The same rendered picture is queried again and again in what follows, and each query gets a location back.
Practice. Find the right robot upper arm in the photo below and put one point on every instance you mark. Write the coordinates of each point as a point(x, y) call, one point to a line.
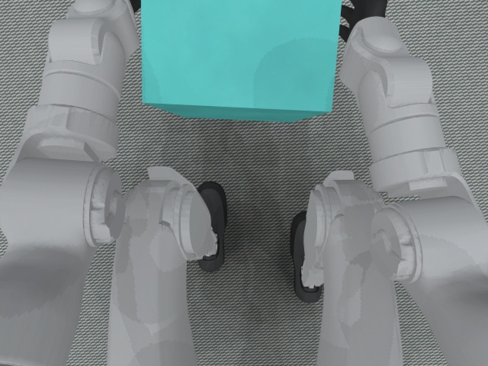
point(437, 248)

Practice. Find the carton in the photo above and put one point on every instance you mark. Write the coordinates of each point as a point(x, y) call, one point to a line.
point(264, 60)

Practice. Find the right robot hand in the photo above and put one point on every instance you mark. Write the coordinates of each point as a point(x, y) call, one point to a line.
point(363, 9)

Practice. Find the left robot shin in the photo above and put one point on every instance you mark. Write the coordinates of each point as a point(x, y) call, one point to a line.
point(209, 241)

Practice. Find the right robot foot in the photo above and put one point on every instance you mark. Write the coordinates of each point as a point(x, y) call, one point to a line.
point(309, 294)

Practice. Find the robot right forearm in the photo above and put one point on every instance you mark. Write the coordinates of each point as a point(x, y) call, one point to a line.
point(394, 95)

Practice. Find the left robot upper arm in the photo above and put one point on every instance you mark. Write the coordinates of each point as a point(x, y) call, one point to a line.
point(55, 213)

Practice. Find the robot left forearm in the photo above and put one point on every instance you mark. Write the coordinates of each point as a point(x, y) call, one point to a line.
point(75, 118)

